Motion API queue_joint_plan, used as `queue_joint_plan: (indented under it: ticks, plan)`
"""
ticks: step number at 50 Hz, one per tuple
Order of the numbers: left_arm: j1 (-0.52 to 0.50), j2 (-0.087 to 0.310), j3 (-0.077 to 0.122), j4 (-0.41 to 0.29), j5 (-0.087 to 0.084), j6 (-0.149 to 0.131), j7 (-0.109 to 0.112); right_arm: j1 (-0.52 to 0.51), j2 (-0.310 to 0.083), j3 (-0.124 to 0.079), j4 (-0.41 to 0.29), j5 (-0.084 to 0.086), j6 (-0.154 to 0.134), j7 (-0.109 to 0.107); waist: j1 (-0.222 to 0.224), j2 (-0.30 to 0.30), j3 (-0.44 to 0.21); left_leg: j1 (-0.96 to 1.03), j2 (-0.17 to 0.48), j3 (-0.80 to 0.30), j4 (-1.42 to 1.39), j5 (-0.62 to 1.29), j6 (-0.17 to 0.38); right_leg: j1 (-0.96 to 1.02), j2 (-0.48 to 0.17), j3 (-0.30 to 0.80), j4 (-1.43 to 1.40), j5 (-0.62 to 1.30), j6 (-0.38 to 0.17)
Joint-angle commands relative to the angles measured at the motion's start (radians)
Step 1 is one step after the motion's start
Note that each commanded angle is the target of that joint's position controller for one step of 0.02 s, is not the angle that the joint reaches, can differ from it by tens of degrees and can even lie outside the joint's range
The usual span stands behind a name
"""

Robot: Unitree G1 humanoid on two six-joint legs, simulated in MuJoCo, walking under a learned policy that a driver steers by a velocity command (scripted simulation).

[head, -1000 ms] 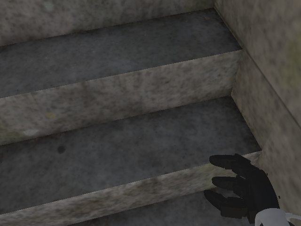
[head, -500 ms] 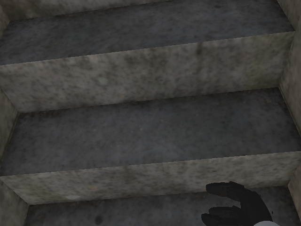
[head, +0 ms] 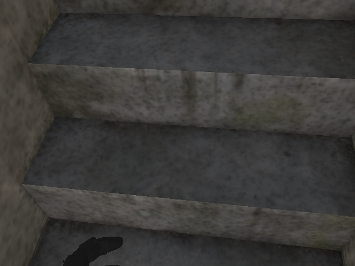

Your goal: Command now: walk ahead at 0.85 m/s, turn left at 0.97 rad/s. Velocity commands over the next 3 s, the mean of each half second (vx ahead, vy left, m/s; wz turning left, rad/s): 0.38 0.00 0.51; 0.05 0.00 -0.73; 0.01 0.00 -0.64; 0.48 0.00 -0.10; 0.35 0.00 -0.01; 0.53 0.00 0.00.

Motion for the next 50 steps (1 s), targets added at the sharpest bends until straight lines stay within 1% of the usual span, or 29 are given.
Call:
queue_joint_plan:
  ticks: [1,5,8,10,12,13,14,15,16,17,18,19,20,22,24,25,27,28,30,32,34,37,40,43,45,47,48,49,50]
  plan:
    - [0.011,0.055,0.032,0.047,0.013,-0.026,-0.007,-0.074,0.036,0.036,-0.173,-0.004,0.085,-0.017,-0.003,-0.098,0.016,-0.369,0.095,-0.052,0.317,-0.13,-0.021,0.267,-0.22,0.354,-0.666,0.16,-0.091]
    - [0.154,0.2,0.075,0.1,0.045,-0.065,-0.011,-0.184,0.037,0.044,-0.236,0.034,0.123,-0.048,-0.009,-0.131,0.173,-0.441,0.116,-0.017,0.242,-0.33,-0.08,0.323,-0.304,0.134,-0.882,0.568,-0.096]
    - [0.242,0.305,0.107,0.108,0.03,-0.06,-0.021,-0.309,0.071,0.042,-0.339,0.01,0.166,-0.11,0.023,-0.219,0.166,-0.68,0.082,0.035,0.59,-0.489,-0.047,0.545,-0.336,0.049,-0.985,0.771,-0.127]
    - [0.283,0.299,0.102,0.126,0.038,-0.046,-0.033,-0.414,0.039,0.045,-0.402,0.017,0.151,-0.128,0.036,-0.237,0.191,-0.718,0.091,0.059,0.459,-0.611,-0.008,0.655,-0.28,-0.073,-1.052,0.884,-0.094]
    - [0.39,0.297,0.106,0.165,0.024,-0.029,-0.026,-0.529,0.035,0.066,-0.474,0.036,0.141,-0.106,0.044,-0.189,0.177,-0.527,0.113,0.197,0.025,-0.605,0.012,0.638,-0.154,-0.188,-1.093,1.203,-0.07]
    - [0.36,0.362,0.123,0.154,0.02,-0.028,-0.013,-0.457,0.04,0.075,-0.474,0.046,0.142,-0.097,0.019,-0.239,0.129,-0.383,0.138,0.211,-0.183,-0.546,0.021,0.644,-0.153,-0.183,-1.079,1.375,-0.081]
    - [0.322,0.415,0.13,0.119,-0.023,-0.014,-0.006,-0.349,0.035,0.102,-0.443,0.116,0.13,-0.08,-0.018,-0.251,0.0,-0.006,0.129,0.28,-0.623,-0.461,0.04,0.577,-0.142,-0.169,-1.062,1.618,-0.135]
    - [0.38,0.431,0.136,0.093,-0.046,-0.008,-0.002,-0.213,0.012,0.071,-0.362,0.143,0.124,-0.093,-0.017,-0.262,-0.185,0.371,0.011,0.353,-0.635,-0.426,0.02,0.546,-0.181,-0.077,-0.917,2.006,-0.186]
    - [0.319,0.468,0.144,0.066,-0.069,-0.033,-0.024,0.033,-0.024,0.051,-0.319,0.103,0.121,-0.101,-0.112,-0.399,-0.324,0.587,-0.017,0.265,-0.68,-0.397,0.028,0.618,-0.243,-0.006,-0.719,2.239,-0.156]
    - [0.341,0.473,0.154,0.05,-0.117,-0.058,-0.049,0.063,-0.088,0.03,-0.282,0.074,0.093,-0.095,-0.141,-0.389,-0.392,0.706,-0.03,0.091,-0.98,-0.307,0.032,0.615,-0.181,0.056,-0.469,1.981,-0.116]
    - [0.266,0.341,0.123,-0.025,-0.08,-0.052,-0.101,-0.013,-0.188,0.005,-0.249,0.043,0.073,-0.111,-0.088,-0.13,-0.341,0.767,0.28,-0.484,-1.314,0.085,0.118,0.211,0.109,0.035,0.02,0.747,0.014]
    - [0.338,0.279,0.117,0.013,-0.06,-0.047,-0.118,0.013,-0.205,0.003,-0.239,0.012,0.044,-0.134,-0.092,-0.014,-0.562,0.761,0.463,-0.727,-1.417,0.467,0.181,0.242,0.274,0.364,0.657,0.457,0.011]
    - [0.304,0.19,0.113,-0.04,-0.045,-0.037,-0.103,-0.064,-0.225,0.005,-0.22,0.015,0.018,-0.123,-0.002,-0.031,-0.581,0.747,0.444,-0.605,-1.384,0.293,0.212,0.143,0.266,0.477,0.812,0.479,-0.004]
    - [0.2,0.137,0.085,-0.091,0.008,0.0,-0.074,-0.174,-0.127,0.027,-0.133,0.043,-0.003,-0.135,0.088,-0.095,-0.315,0.534,0.384,-0.431,-1.274,-0.007,0.196,-0.016,0.172,0.373,0.764,0.569,-0.044]
    - [0.174,0.152,0.085,-0.11,0.045,0.032,-0.054,-0.178,-0.021,0.061,-0.096,0.051,-0.014,-0.16,0.108,-0.107,-0.166,0.464,0.404,-0.331,-1.364,0.122,0.205,-0.152,0.164,0.31,0.894,0.472,-0.032]
    - [0.18,0.162,0.087,-0.13,0.057,0.063,-0.049,-0.137,-0.009,0.069,-0.067,0.082,-0.059,-0.173,0.128,-0.137,-0.106,0.446,0.405,-0.257,-1.383,0.193,0.177,-0.21,0.158,0.324,0.888,0.396,-0.024]
    - [0.167,0.155,0.075,-0.157,0.032,0.105,-0.029,-0.095,-0.006,0.085,-0.021,0.075,-0.114,-0.178,0.16,-0.105,-0.039,0.439,0.427,-0.108,-1.464,0.304,0.13,-0.261,0.1,0.388,0.793,0.236,-0.039]
    - [0.134,0.214,0.094,-0.207,0.023,0.108,-0.016,-0.104,-0.029,0.082,-0.05,0.081,-0.13,-0.198,0.17,-0.087,0.004,0.429,0.46,0.001,-1.545,0.501,0.117,-0.25,0.091,0.355,0.643,0.156,-0.015]
    - [0.121,0.155,0.09,-0.196,0.02,0.132,0.011,-0.017,-0.06,0.073,-0.055,0.045,-0.129,-0.2,0.142,-0.058,-0.038,0.538,0.526,0.067,-1.595,0.618,0.162,-0.349,0.142,0.254,0.96,0.123,-0.019]
    - [0.036,0.084,0.075,-0.246,0.036,0.164,0.031,0.021,-0.094,0.066,-0.073,0.064,-0.108,-0.195,0.139,-0.063,-0.005,0.653,0.542,0.082,-1.643,0.279,0.133,-0.612,0.118,0.266,1.121,0.074,-0.04]
    - [-0.035,0.009,0.051,-0.294,0.052,0.205,0.018,0.041,-0.088,0.065,-0.057,0.055,-0.096,-0.187,0.154,-0.119,0.036,0.655,0.491,0.108,-1.646,-0.155,0.069,-0.78,0.081,0.289,1.22,0.123,-0.075]
    - [-0.128,0.031,0.042,-0.343,0.047,0.223,-0.037,0.016,-0.13,0.057,-0.08,0.051,-0.085,-0.176,0.145,-0.043,0.05,0.58,0.413,0.212,-1.705,-0.422,0.036,-0.718,0.058,0.154,1.034,0.245,-0.039]
    - [-0.163,0.019,0.049,-0.379,0.035,0.233,-0.049,0.022,-0.197,0.029,-0.089,0.042,-0.1,-0.192,0.13,0.045,0.024,0.695,0.498,0.211,-1.711,-0.281,0.072,-0.764,0.022,0.16,1.073,0.292,-0.025]
    - [-0.158,0.041,0.071,-0.415,0.056,0.221,-0.051,0.069,-0.237,-0.001,-0.112,0.034,-0.117,-0.199,0.115,0.145,-0.037,0.91,0.553,0.22,-1.669,0.038,0.057,-0.814,-0.024,0.293,1.068,0.032,-0.073]
    - [-0.205,0.045,0.051,-0.399,0.028,0.217,-0.079,0.055,-0.211,0.009,-0.149,0.055,-0.073,-0.189,0.081,0.087,-0.059,0.9,0.487,0.333,-1.719,-0.061,0.013,-0.582,-0.058,0.146,0.477,-0.072,-0.113]
    - [-0.089,0.048,0.053,-0.372,-0.023,0.225,-0.065,-0.004,-0.246,0.004,-0.202,0.072,-0.037,-0.168,0.092,0.196,-0.089,0.727,0.496,0.369,-1.759,-0.047,0.028,-0.156,0.007,0.063,0.146,-0.247,-0.117]
    - [0.023,0.077,0.059,-0.309,-0.032,0.216,-0.05,0.029,-0.261,0.013,-0.153,0.096,-0.027,-0.144,0.095,0.16,-0.173,0.803,0.501,0.423,-1.614,0.536,0.063,-0.02,0.116,-0.062,0.151,-0.314,-0.132]
    - [0.207,0.126,0.081,-0.24,-0.003,0.2,-0.052,-0.004,-0.271,0.023,-0.152,0.102,-0.027,-0.115,0.173,0.094,-0.292,0.807,0.474,0.41,-1.269,1.193,0.035,0.162,0.218,0.056,0.083,-0.131,-0.199]
    - [0.299,0.211,0.121,-0.259,0.022,0.176,-0.05,-0.164,-0.3,0.001,-0.232,0.109,-0.024,-0.085,0.311,-0.156,-0.313,0.498,0.372,0.357,-0.91,0.805,-0.087,0.264,0.142,0.586,-0.299,-0.066,-0.274]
